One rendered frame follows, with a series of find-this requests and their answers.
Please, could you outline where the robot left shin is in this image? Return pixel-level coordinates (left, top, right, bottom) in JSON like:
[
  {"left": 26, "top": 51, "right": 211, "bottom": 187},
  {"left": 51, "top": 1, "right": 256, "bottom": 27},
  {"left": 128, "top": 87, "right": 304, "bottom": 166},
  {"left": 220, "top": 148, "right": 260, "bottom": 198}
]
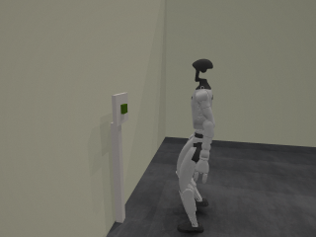
[{"left": 179, "top": 188, "right": 198, "bottom": 227}]

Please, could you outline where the panel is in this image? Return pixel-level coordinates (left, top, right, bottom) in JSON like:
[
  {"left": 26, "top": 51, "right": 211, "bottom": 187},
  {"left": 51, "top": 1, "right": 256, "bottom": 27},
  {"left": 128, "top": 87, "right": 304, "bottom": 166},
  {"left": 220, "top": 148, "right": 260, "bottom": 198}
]
[{"left": 111, "top": 93, "right": 129, "bottom": 223}]

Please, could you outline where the left robot thigh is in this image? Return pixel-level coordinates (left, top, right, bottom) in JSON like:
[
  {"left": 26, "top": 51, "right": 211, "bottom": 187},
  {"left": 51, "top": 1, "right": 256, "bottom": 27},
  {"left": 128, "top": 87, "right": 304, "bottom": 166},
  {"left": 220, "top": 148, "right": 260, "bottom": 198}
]
[{"left": 179, "top": 144, "right": 202, "bottom": 195}]

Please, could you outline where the button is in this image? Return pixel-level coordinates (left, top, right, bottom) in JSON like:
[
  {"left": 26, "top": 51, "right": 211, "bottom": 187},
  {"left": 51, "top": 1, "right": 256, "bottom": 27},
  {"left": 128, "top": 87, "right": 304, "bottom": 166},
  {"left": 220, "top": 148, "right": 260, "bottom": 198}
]
[{"left": 120, "top": 104, "right": 127, "bottom": 115}]

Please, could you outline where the robot left upper arm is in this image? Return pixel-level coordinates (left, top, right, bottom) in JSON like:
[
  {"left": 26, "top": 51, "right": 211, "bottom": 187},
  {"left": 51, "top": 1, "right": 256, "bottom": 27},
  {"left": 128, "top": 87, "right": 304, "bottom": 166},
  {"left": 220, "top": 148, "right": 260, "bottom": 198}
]
[{"left": 195, "top": 89, "right": 215, "bottom": 127}]

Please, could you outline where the left robot hand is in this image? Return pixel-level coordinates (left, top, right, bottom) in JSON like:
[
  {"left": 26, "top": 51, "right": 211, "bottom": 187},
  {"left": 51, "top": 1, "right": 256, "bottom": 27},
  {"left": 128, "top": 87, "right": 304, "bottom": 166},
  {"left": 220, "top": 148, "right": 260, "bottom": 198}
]
[{"left": 194, "top": 159, "right": 209, "bottom": 184}]

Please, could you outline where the left robot forearm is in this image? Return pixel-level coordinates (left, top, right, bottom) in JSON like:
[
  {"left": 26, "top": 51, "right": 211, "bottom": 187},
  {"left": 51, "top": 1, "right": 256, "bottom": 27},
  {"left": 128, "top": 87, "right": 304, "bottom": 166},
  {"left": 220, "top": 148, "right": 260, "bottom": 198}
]
[{"left": 199, "top": 121, "right": 214, "bottom": 161}]

